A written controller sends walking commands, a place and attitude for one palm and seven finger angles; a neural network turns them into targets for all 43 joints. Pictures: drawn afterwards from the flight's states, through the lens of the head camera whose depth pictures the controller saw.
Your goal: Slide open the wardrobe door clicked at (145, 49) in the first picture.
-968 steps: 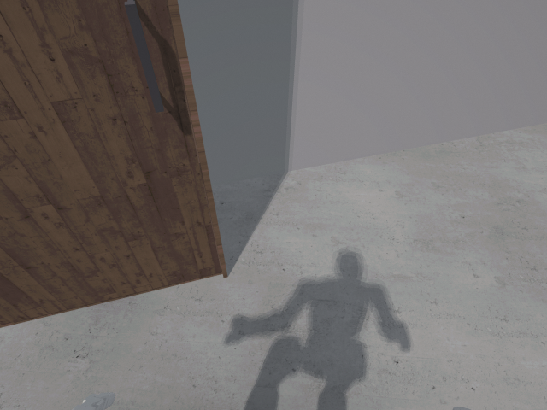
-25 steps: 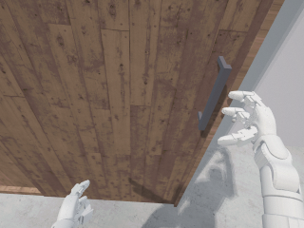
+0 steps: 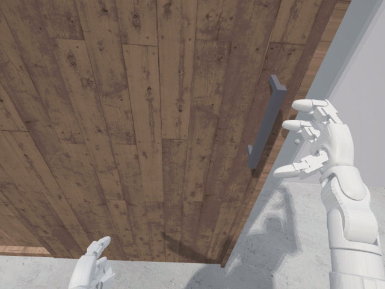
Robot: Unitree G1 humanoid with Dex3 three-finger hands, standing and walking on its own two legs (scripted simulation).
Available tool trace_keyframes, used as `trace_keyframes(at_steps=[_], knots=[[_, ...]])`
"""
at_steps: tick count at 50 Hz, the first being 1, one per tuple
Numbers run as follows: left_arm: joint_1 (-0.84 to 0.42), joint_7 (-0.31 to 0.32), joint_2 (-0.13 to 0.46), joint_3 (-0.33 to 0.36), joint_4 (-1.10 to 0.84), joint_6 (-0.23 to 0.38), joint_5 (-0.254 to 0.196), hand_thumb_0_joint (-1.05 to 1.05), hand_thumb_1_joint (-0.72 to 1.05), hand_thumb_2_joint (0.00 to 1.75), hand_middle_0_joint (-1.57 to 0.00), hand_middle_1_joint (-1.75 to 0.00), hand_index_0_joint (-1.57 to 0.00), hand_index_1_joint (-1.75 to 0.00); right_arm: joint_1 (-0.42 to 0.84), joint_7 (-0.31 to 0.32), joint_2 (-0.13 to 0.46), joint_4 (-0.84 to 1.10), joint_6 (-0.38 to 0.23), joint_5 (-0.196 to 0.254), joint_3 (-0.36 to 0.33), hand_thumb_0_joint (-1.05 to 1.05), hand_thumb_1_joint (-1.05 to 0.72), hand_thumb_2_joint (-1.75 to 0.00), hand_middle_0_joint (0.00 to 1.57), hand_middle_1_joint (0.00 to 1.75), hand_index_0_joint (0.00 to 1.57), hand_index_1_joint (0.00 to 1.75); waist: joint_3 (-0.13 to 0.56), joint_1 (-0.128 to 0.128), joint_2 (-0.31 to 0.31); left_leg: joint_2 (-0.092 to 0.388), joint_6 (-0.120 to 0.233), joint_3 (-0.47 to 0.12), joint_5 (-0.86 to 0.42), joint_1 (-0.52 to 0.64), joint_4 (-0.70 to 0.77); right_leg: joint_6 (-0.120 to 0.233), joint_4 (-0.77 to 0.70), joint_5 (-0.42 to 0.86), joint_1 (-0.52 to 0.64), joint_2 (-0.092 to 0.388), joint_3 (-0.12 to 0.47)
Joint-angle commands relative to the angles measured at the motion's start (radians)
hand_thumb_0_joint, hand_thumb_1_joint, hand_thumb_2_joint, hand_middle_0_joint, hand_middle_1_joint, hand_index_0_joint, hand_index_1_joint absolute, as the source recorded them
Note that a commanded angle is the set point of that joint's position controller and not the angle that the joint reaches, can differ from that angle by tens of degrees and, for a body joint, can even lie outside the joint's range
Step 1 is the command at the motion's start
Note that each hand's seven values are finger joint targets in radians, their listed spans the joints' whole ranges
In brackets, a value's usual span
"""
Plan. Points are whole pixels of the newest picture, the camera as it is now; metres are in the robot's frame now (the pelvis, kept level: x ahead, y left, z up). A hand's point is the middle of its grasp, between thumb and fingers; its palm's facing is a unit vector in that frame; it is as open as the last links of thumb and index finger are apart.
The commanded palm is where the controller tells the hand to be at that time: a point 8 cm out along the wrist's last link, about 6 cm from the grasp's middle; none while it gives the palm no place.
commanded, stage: feel for the door with the fingertips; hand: right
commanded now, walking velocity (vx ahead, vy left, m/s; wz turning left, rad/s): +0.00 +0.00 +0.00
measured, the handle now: (262, 126) +0.40 -0.12 +0.18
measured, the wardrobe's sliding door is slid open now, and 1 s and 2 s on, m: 0.00 0.00 0.00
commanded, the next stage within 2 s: slide the fingers in behind the handle in 0.52 s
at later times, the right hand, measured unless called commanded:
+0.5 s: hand (282, 140) +0.35 -0.15 +0.18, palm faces +0.03 +1.00 -0.04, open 14.0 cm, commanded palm +0.33 -0.19 +0.18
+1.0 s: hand (268, 145) +0.35 -0.12 +0.17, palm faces -0.04 +1.00 -0.01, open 14.0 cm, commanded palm +0.31 -0.18 +0.18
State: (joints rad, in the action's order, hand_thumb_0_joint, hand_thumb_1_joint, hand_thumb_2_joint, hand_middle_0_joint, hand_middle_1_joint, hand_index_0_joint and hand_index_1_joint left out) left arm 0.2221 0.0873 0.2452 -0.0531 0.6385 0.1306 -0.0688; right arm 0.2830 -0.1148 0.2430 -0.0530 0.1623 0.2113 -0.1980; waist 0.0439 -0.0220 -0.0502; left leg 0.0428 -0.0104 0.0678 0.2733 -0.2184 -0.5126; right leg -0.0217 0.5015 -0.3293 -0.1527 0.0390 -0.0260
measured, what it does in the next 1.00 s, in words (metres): stands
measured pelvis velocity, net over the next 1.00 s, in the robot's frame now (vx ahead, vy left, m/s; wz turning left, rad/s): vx -0.01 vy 0.00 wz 0.01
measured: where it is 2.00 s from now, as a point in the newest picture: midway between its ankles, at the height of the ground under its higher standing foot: outside the picture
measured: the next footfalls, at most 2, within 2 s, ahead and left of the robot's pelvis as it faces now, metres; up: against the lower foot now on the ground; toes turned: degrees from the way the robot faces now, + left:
none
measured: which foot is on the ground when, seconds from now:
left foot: down 0.00-1.00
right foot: down 0.00-1.00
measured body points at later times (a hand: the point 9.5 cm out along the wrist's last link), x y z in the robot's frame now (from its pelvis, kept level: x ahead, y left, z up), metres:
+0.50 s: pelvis +0.00 +0.00 +0.00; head -0.02 +0.03 +0.45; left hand +0.18 +0.23 -0.09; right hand +0.35 -0.20 +0.19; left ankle +0.00 +0.13 -0.74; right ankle -0.04 -0.13 -0.74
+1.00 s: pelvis -0.01 +0.00 +0.00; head -0.03 +0.02 +0.45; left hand +0.16 +0.22 -0.09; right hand +0.34 -0.18 +0.17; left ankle +0.00 +0.13 -0.74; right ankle -0.04 -0.13 -0.74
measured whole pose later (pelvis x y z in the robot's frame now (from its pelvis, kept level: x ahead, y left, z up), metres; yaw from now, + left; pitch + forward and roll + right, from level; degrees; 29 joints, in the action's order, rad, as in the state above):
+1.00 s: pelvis -0.01 +0.00 +0.00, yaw +0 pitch -1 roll +0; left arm 0.20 0.08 0.23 -0.07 0.63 0.07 -0.06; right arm 0.35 -0.06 0.17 -0.15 0.24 0.19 -0.11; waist 0.04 -0.01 -0.06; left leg 0.05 -0.01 0.06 0.26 -0.24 -0.52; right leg -0.01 0.50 -0.31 -0.16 0.03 -0.03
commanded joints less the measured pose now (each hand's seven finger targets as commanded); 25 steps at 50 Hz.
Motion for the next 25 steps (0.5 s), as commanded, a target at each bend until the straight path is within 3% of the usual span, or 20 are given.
trace_keyframes(at_steps=[1,2,4,6,7,8,11,12,16,18,22,25], knots=[[-0.143,0.013,0.105,0.034,-0.159,0.034,-0.011,0.0,0.9,0.9,-0.2,-0.3,-0.2,-0.3,0.321,-0.031,0.056,0.057,0.069,0.021,0.049,0.0,0.5,-0.3,0.3,1.2,0.3,1.2,0.067,0.021,0.03,-0.024,0.024,0.012,-0.235,0.012,0.069,0.038,-0.071,0.228,-0.018,-0.027,0.014],[-0.146,0.014,0.113,0.036,-0.156,0.024,-0.013,0.0,0.9,0.9,-0.2,-0.3,-0.2,-0.3,0.304,-0.029,0.071,0.041,0.098,0.022,0.034,0.0,0.5,-0.3,0.3,1.2,0.3,1.2,0.058,0.017,0.082,-0.026,0.024,0.015,-0.226,0.017,0.074,0.042,-0.072,0.226,-0.025,-0.025,0.017],[-0.164,0.011,0.106,0.04,-0.185,0.018,-0.008,0.0,0.9,0.9,-0.2,-0.3,-0.2,-0.3,0.335,-0.015,0.08,0.144,0.118,0.024,0.014,0.0,0.5,-0.3,0.3,1.2,0.3,1.2,0.15,0.007,0.107,-0.022,0.02,0.014,-0.259,0.053,0.058,0.046,-0.063,0.263,0.001,-0.029,0.016],[-0.176,0.004,0.094,0.04,-0.208,0.024,0.004,0.0,0.9,0.9,-0.2,-0.3,-0.2,-0.3,0.355,0.013,0.088,0.273,0.093,0.021,-0.008,0.0,0.5,-0.3,0.3,1.2,0.3,1.2,0.263,-0.007,0.099,-0.017,0.021,0.012,-0.335,0.105,0.028,0.043,-0.048,0.339,0.042,-0.033,0.015],[-0.178,0.002,0.092,0.038,-0.206,0.027,0.01,0.0,0.9,0.9,-0.2,-0.3,-0.2,-0.3,0.341,0.033,0.118,0.301,0.069,0.02,-0.036,0.0,0.5,-0.3,0.3,1.2,0.3,1.2,0.276,-0.012,0.109,-0.018,0.02,0.011,-0.344,0.114,0.023,0.041,-0.044,0.354,0.05,-0.027,0.017],[-0.178,-0.001,0.084,0.035,-0.207,0.03,0.013,0.0,0.9,0.9,-0.2,-0.3,-0.2,-0.3,0.379,0.049,0.108,0.346,0.04,0.016,-0.025,0.0,0.5,-0.3,0.3,1.2,0.3,1.2,0.304,-0.011,0.09,-0.016,0.021,0.009,-0.365,0.128,0.018,0.04,-0.044,0.376,0.06,-0.029,0.013],[-0.163,-0.006,0.076,0.034,-0.186,0.035,0.021,0.0,0.9,0.9,-0.2,-0.3,-0.2,-0.3,0.402,0.09,0.128,0.342,-0.02,0.0,-0.043,0.0,0.5,-0.3,0.3,1.2,0.3,1.2,0.288,-0.005,0.095,-0.018,0.02,0.002,-0.379,0.129,0.014,0.039,-0.042,0.38,0.054,-0.028,0.007],[-0.155,-0.006,0.081,0.037,-0.176,0.027,0.023,0.0,0.9,0.9,-0.2,-0.3,-0.2,-0.3,0.39,0.102,0.172,0.319,-0.028,-0.011,-0.076,0.0,0.5,-0.3,0.3,1.2,0.3,1.2,0.276,-0.011,0.097,-0.019,0.021,-0.002,-0.364,0.131,0.019,0.04,-0.045,0.371,0.049,-0.025,0.006],[-0.165,-0.004,0.078,0.028,-0.164,-0.003,0.012,0.0,0.9,0.9,-0.2,-0.3,-0.2,-0.3,0.402,0.084,0.114,0.192,0.016,-0.033,0.0,0.0,0.5,-0.3,0.3,1.2,0.3,1.2,0.157,0.013,0.013,-0.018,0.023,-0.008,-0.305,0.077,0.051,0.039,-0.057,0.296,0.012,-0.033,-0.007],[-0.171,0.0,0.083,0.025,-0.17,-0.016,0.006,0.0,0.9,0.9,-0.2,-0.3,-0.2,-0.3,0.398,0.062,0.074,0.147,0.052,-0.029,0.038,0.0,0.5,-0.3,0.3,1.2,0.3,1.2,0.132,0.018,-0.009,-0.019,0.026,-0.004,-0.28,0.06,0.059,0.038,-0.061,0.276,0.009,-0.032,-0.003],[-0.166,0.014,0.097,0.03,-0.173,-0.018,0.002,0.0,0.9,0.9,-0.2,-0.3,-0.2,-0.3,0.447,0.026,0.053,0.116,0.08,0.006,0.048,0.0,0.5,-0.3,0.3,1.2,0.3,1.2,0.174,0.032,0.096,-0.027,0.023,0.008,-0.274,0.063,0.059,0.045,-0.056,0.27,0.024,-0.029,0.012],[-0.159,0.017,0.097,0.034,-0.17,-0.011,0.004,0.0,0.9,0.9,-0.2,-0.3,-0.2,-0.3,0.486,0.021,0.08,0.122,0.058,0.017,0.017,0.0,0.5,-0.3,0.3,1.2,0.3,1.2,0.229,0.028,0.114,-0.024,0.019,0.004,-0.304,0.08,0.051,0.046,-0.049,0.294,0.038,-0.032,0.01]])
